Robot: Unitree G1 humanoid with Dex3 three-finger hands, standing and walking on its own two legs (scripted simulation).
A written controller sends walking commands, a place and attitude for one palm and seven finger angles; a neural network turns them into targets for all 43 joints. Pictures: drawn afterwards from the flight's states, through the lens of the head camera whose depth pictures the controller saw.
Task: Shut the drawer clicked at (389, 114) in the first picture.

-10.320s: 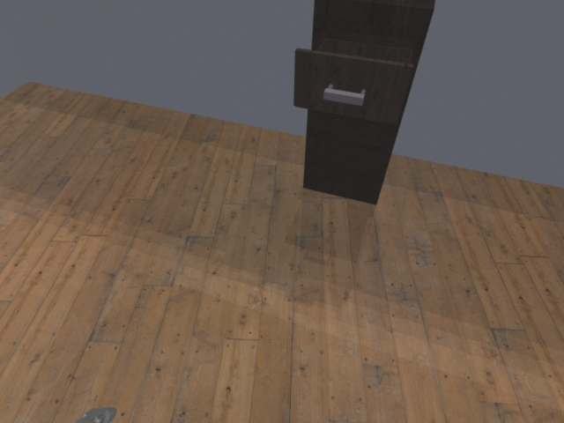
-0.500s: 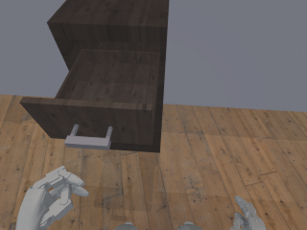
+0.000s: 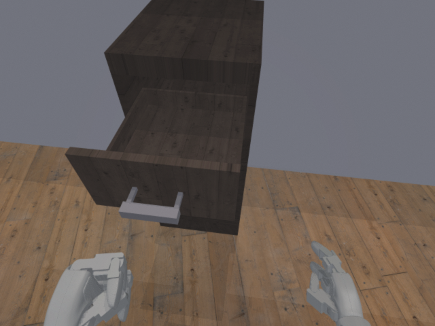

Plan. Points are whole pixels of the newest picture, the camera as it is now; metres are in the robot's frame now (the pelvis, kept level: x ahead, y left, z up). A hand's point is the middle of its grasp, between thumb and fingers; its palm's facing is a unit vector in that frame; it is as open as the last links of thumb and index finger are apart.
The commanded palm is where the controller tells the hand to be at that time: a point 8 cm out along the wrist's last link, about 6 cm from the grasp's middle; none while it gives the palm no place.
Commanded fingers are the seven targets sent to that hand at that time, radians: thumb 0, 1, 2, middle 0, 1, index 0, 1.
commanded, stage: raise the hand and make a fist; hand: left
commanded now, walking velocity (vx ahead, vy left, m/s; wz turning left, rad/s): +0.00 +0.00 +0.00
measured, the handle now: (153, 203) +0.34 +0.17 +0.02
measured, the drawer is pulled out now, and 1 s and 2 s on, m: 0.29 0.29 0.29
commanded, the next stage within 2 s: bring the fist close to the handle in 0.52 s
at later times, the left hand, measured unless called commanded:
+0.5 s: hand (128, 292) +0.15 +0.14 +0.11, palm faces +0.02 -1.00 -0.10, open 3.3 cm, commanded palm +0.10 +0.19 +0.12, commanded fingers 0.00 0.90 0.90 -1.40 -1.60 -1.40 -1.60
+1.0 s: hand (145, 286) +0.17 +0.13 +0.08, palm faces -0.03 -1.00 -0.08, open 3.3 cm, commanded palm +0.14 +0.19 +0.08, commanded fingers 0.00 0.90 0.90 -1.40 -1.60 -1.40 -1.60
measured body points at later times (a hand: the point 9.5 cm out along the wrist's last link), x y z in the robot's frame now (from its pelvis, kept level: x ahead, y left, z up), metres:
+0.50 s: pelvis +0.00 -0.02 +0.01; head +0.01 -0.03 +0.46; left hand +0.14 +0.19 +0.12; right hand +0.19 -0.24 -0.05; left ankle -0.02 +0.09 -0.69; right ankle +0.01 -0.12 -0.69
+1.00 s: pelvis -0.01 -0.03 +0.00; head +0.03 -0.04 +0.45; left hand +0.16 +0.18 +0.08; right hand +0.18 -0.26 -0.06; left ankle -0.02 +0.09 -0.69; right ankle +0.01 -0.12 -0.69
